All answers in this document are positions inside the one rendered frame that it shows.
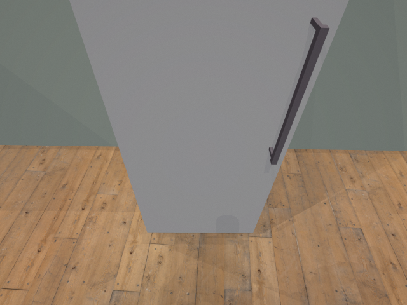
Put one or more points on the handle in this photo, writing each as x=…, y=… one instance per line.
x=308, y=67

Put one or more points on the fridge door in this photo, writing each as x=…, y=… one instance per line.
x=196, y=92

